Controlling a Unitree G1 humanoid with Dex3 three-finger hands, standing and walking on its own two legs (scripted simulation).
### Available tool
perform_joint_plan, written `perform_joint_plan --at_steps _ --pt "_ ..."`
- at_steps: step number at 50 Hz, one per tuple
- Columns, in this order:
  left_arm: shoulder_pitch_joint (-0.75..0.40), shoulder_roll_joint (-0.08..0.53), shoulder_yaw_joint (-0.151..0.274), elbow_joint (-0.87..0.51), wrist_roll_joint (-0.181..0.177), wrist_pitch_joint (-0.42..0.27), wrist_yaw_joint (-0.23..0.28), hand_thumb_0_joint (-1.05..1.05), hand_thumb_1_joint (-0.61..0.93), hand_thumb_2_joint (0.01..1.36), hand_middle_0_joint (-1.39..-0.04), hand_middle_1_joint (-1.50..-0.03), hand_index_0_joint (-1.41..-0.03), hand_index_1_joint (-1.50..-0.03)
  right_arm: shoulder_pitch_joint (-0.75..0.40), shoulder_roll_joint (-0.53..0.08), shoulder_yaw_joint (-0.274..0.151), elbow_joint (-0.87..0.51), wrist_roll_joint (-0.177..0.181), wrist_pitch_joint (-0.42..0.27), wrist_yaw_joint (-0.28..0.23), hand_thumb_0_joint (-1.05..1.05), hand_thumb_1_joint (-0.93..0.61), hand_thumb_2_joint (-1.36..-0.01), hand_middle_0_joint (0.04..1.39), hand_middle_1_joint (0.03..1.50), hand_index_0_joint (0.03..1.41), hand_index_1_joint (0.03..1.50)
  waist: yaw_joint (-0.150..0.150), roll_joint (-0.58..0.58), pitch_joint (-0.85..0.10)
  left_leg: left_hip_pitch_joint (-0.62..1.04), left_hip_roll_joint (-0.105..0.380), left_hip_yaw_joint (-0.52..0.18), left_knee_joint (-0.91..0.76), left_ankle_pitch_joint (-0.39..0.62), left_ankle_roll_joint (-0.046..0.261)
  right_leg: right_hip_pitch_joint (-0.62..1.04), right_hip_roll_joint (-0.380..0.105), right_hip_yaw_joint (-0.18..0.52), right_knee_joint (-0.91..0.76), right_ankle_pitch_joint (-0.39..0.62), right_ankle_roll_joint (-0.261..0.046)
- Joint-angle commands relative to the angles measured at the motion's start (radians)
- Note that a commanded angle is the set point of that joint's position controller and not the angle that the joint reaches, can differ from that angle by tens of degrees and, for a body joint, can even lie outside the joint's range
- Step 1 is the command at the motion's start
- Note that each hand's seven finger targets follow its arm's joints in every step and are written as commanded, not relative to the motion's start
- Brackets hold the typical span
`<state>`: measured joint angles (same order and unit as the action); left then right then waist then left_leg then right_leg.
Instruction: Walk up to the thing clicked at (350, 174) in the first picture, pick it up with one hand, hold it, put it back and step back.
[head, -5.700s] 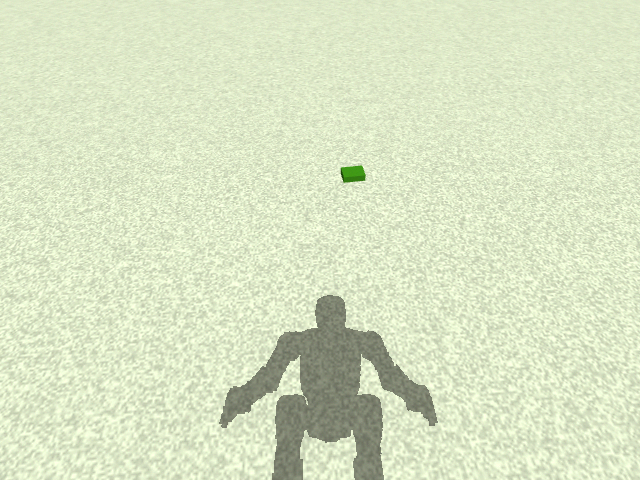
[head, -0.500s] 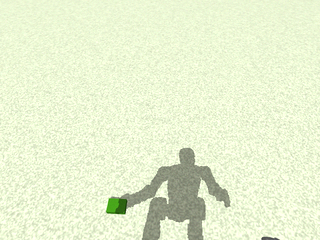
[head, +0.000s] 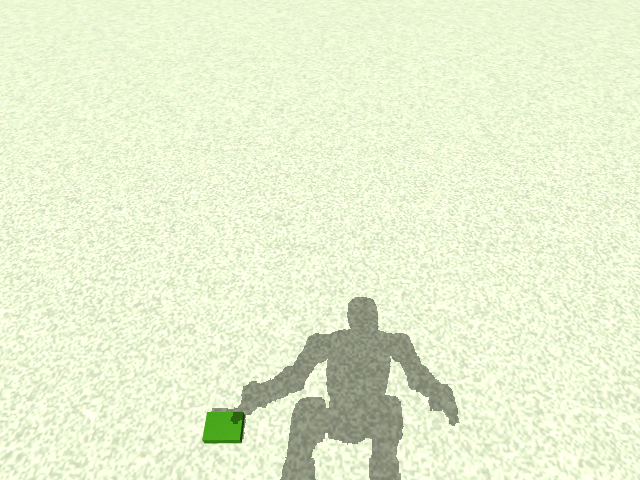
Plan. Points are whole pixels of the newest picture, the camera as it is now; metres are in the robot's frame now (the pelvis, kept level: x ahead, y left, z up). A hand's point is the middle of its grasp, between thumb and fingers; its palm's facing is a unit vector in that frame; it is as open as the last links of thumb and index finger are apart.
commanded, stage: walk up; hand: left
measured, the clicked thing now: (224, 427) +0.41 +0.30 -0.76
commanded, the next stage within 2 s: stand in 0.24 s
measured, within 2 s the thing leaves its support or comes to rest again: neither
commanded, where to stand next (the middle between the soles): +0.04 +0.02 m, yaw +1 degrees
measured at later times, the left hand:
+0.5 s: hand out of the picture +0.09 +0.25 -0.15, palm faces -0.02 -0.94 -0.34, open 7.4 cm
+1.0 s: hand out of the picture +0.04 +0.25 -0.16, palm faces -0.02 -0.94 -0.34, open 7.4 cm
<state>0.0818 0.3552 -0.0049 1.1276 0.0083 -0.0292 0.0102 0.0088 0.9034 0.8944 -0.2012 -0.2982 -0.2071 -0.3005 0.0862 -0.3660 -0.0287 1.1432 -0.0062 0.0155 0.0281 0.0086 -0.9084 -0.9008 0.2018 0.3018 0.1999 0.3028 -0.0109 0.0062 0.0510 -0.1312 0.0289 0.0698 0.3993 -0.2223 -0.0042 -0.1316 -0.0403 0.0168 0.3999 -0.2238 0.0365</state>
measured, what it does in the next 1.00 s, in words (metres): stands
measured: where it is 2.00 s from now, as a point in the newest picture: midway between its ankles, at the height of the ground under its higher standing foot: outside the picture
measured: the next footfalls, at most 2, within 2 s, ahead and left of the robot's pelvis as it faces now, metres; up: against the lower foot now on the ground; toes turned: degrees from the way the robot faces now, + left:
none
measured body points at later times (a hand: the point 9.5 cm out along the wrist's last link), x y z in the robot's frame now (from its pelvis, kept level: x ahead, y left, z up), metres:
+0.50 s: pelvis +0.00 +0.00 +0.00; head +0.01 +0.00 +0.45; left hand +0.09 +0.30 -0.13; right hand +0.09 -0.30 -0.13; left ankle +0.00 +0.12 -0.74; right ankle +0.00 -0.14 -0.74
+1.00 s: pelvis -0.02 -0.01 +0.00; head -0.01 +0.00 +0.45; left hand +0.04 +0.30 -0.13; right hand +0.05 -0.31 -0.13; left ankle +0.00 +0.12 -0.74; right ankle +0.00 -0.14 -0.74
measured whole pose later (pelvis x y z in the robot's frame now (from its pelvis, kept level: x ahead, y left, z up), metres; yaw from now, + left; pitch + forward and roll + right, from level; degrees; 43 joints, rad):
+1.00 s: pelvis -0.02 -0.01 +0.00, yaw +0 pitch -3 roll +0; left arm 0.13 0.35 0.00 1.14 0.01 0.00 0.00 0.01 0.90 0.89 -0.20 -0.30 -0.21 -0.30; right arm 0.11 -0.35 -0.02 1.17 -0.01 0.00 0.02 0.01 -0.91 -0.90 0.20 0.30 0.20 0.30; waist -0.01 0.00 0.06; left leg -0.12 0.04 0.06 0.32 -0.15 -0.01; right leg -0.12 -0.03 0.01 0.32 -0.15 0.03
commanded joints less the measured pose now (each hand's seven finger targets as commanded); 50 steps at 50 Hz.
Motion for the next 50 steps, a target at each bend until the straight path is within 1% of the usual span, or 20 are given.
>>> perform_joint_plan --at_steps 1,6,11,12,14,15,19,20,23,26,28,32,33,37,39,41,43,46,49,50 --pt "-0.047 0.229 0.042 -0.056 0.002 -0.02 0.011 0.0 0.9 0.9 -0.2 -0.3 -0.2 -0.3 -0.064 -0.216 -0.039 -0.066 -0.002 -0.028 -0.019 0.0 -0.9 -0.9 0.2 0.3 0.2 0.3 0.008 -0.001 -0.08 0.041 0.099 -0.095 -0.084 0.133 0.037 -0.009 -0.084 0.064 -0.061 0.199 -0.057" --pt "-0.049 0.226 0.044 -0.056 0.006 -0.015 0.01 0.0 0.9 0.9 -0.2 -0.3 -0.2 -0.3 -0.061 -0.217 -0.042 -0.071 -0.004 -0.029 -0.021 0.0 -0.9 -0.9 0.2 0.3 0.2 0.3 0.006 -0.006 -0.083 0.036 0.105 -0.091 -0.095 0.128 0.044 0.006 -0.074 0.045 -0.05 0.205 -0.05" --pt "-0.049 0.224 0.044 -0.058 0.004 -0.015 0.011 0.0 0.9 0.9 -0.2 -0.3 -0.2 -0.3 -0.053 -0.21 -0.042 -0.073 -0.003 -0.028 -0.022 0.0 -0.9 -0.9 0.2 0.3 0.2 0.3 0.004 -0.012 -0.085 0.049 0.099 -0.079 -0.083 0.157 0.041 0.006 -0.078 0.055 -0.056 0.223 -0.05" --pt "-0.07 0.21 0.04 -0.058 -0.005 -0.009 0.009 0.0 0.9 0.9 -0.2 -0.3 -0.2 -0.3 -0.08 -0.188 -0.03 -0.077 0.002 -0.036 -0.026 0.0 -0.9 -0.9 0.2 0.3 0.2 0.3 0.0 -0.04 -0.075 0.053 0.12 -0.115 -0.107 0.275 0.027 0.004 -0.086 0.058 -0.065 0.291 -0.044" --pt "-0.058 0.203 0.04 -0.059 -0.008 -0.004 0.007 0.0 0.9 0.9 -0.2 -0.3 -0.2 -0.3 -0.071 -0.204 -0.034 -0.071 0.003 -0.041 -0.031 0.0 -0.9 -0.9 0.2 0.3 0.2 0.3 -0.001 -0.017 -0.106 0.098 0.125 -0.103 -0.093 0.355 0.02 0.019 -0.088 0.057 -0.061 0.333 -0.043" --pt "-0.055 0.202 0.04 -0.057 -0.007 -0.001 0.006 0.0 0.9 0.9 -0.2 -0.3 -0.2 -0.3 -0.066 -0.207 -0.034 -0.067 0.002 -0.043 -0.033 0.0 -0.9 -0.9 0.2 0.3 0.2 0.3 -0.001 -0.01 -0.109 0.1 0.124 -0.101 -0.095 0.362 0.017 0.023 -0.086 0.054 -0.065 0.334 -0.042" --pt "-0.047 0.204 0.041 -0.052 -0.004 0.003 0.004 0.0 0.9 0.9 -0.2 -0.3 -0.2 -0.3 -0.071 -0.2 -0.032 -0.058 0.001 -0.041 -0.034 0.0 -0.9 -0.9 0.2 0.3 0.2 0.3 0.0 0.009 -0.116 0.095 0.124 -0.098 -0.113 0.308 0.012 0.045 -0.089 0.053 -0.088 0.288 -0.04" --pt "-0.044 0.203 0.041 -0.052 -0.004 0.001 0.004 0.0 0.9 0.9 -0.2 -0.3 -0.2 -0.3 -0.074 -0.201 -0.031 -0.059 0.002 -0.04 -0.034 0.0 -0.9 -0.9 0.2 0.3 0.2 0.3 0.002 0.009 -0.123 0.096 0.119 -0.094 -0.108 0.313 0.015 0.058 -0.092 0.057 -0.098 0.309 -0.038" --pt "-0.046 0.206 0.041 -0.049 -0.001 -0.001 0.004 0.0 0.9 0.9 -0.2 -0.3 -0.2 -0.3 -0.082 -0.192 -0.029 -0.059 0.004 -0.04 -0.033 0.0 -0.9 -0.9 0.2 0.3 0.2 0.3 -0.001 -0.009 -0.124 0.117 0.123 -0.094 -0.112 0.297 0.013 0.044 -0.095 0.055 -0.105 0.309 -0.038" --pt "-0.06 0.206 0.04 -0.053 0.0 0.0 0.003 0.0 0.9 0.9 -0.2 -0.3 -0.2 -0.3 -0.082 -0.188 -0.026 -0.055 0.0 -0.038 -0.033 0.0 -0.9 -0.9 0.2 0.3 0.2 0.3 -0.007 0.0 -0.082 0.086 0.115 -0.091 -0.13 0.191 0.007 0.019 -0.093 0.063 -0.133 0.218 -0.038" --pt "-0.057 0.209 0.039 -0.053 -0.001 -0.001 0.003 0.0 0.9 0.9 -0.2 -0.3 -0.2 -0.3 -0.083 -0.185 -0.025 -0.054 -0.001 -0.037 -0.031 0.0 -0.9 -0.9 0.2 0.3 0.2 0.3 -0.006 0.002 -0.082 0.083 0.117 -0.094 -0.133 0.188 0.01 0.021 -0.097 0.066 -0.141 0.223 -0.039" --pt "-0.049 0.21 0.041 -0.051 0.003 -0.001 0.001 0.0 0.9 0.9 -0.2 -0.3 -0.2 -0.3 -0.088 -0.189 -0.026 -0.055 -0.002 -0.039 -0.029 0.0 -0.9 -0.9 0.2 0.3 0.2 0.3 -0.003 0.01 -0.063 0.075 0.116 -0.1 -0.148 0.121 0.01 -0.002 -0.094 0.068 -0.156 0.165 -0.038" --pt "-0.051 0.216 0.044 -0.053 0.002 -0.001 0.002 0.0 0.9 0.9 -0.2 -0.3 -0.2 -0.3 -0.085 -0.183 -0.026 -0.055 -0.003 -0.04 -0.029 0.0 -0.9 -0.9 0.2 0.3 0.2 0.3 -0.003 -0.013 -0.073 0.085 0.119 -0.1 -0.145 0.138 0.011 0.001 -0.095 0.067 -0.149 0.173 -0.042" --pt "-0.041 0.202 0.041 -0.051 0.003 0.002 -0.002 0.0 0.9 0.9 -0.2 -0.3 -0.2 -0.3 -0.077 -0.194 -0.029 -0.052 -0.005 -0.038 -0.026 0.0 -0.9 -0.9 0.2 0.3 0.2 0.3 0.0 0.004 -0.036 0.038 0.111 -0.106 -0.166 0.018 0.011 -0.024 -0.086 0.069 -0.171 0.06 -0.04" --pt "-0.031 0.205 0.042 -0.046 0.003 0.001 -0.003 0.0 0.9 0.9 -0.2 -0.3 -0.2 -0.3 -0.078 -0.189 -0.028 -0.05 -0.005 -0.036 -0.023 0.0 -0.9 -0.9 0.2 0.3 0.2 0.3 0.003 -0.009 -0.009 0.016 0.106 -0.113 -0.167 -0.018 0.012 -0.042 -0.084 0.072 -0.179 -0.002 -0.039" --pt "-0.025 0.211 0.043 -0.049 0.007 0.0 -0.003 0.0 0.9 0.9 -0.2 -0.3 -0.2 -0.3 -0.071 -0.188 -0.032 -0.052 -0.005 -0.035 -0.022 0.0 -0.9 -0.9 0.2 0.3 0.2 0.3 0.002 -0.03 -0.023 0.036 0.108 -0.113 -0.154 -0.015 0.017 -0.06 -0.087 0.078 -0.185 -0.031 -0.042" --pt "-0.034 0.216 0.046 -0.051 0.007 0.001 -0.004 0.0 0.9 0.9 -0.2 -0.3 -0.2 -0.3 -0.055 -0.188 -0.03 -0.049 -0.007 -0.035 -0.021 0.0 -0.9 -0.9 0.2 0.3 0.2 0.3 -0.004 -0.018 -0.011 0.012 0.102 -0.116 -0.158 -0.057 0.016 -0.067 -0.087 0.085 -0.191 -0.065 -0.043" --pt "-0.023 0.212 0.044 -0.06 0.004 -0.002 -0.006 0.0 0.9 0.9 -0.2 -0.3 -0.2 -0.3 -0.063 -0.193 -0.031 -0.054 -0.008 -0.04 -0.021 0.0 -0.9 -0.9 0.2 0.3 0.2 0.3 0.003 -0.004 -0.061 0.05 0.114 -0.117 -0.15 0.029 0.019 -0.042 -0.089 0.081 -0.162 0.043 -0.048" --pt "-0.019 0.208 0.043 -0.057 0.001 -0.004 -0.005 0.0 0.9 0.9 -0.2 -0.3 -0.2 -0.3 -0.051 -0.194 -0.028 -0.051 -0.006 -0.042 -0.024 0.0 -0.9 -0.9 0.2 0.3 0.2 0.3 0.002 -0.004 -0.069 0.043 0.115 -0.119 -0.146 0.069 0.021 -0.012 -0.092 0.078 -0.153 0.098 -0.046" --pt "-0.021 0.21 0.043 -0.059 0.001 -0.003 -0.006 0.0 0.9 0.9 -0.2 -0.3 -0.2 -0.3 -0.044 -0.186 -0.025 -0.049 -0.006 -0.044 -0.025 0.0 -0.9 -0.9 0.2 0.3 0.2 0.3 0.001 -0.016 -0.061 0.035 0.113 -0.118 -0.151 0.065 0.016 -0.016 -0.09 0.077 -0.151 0.09 -0.046"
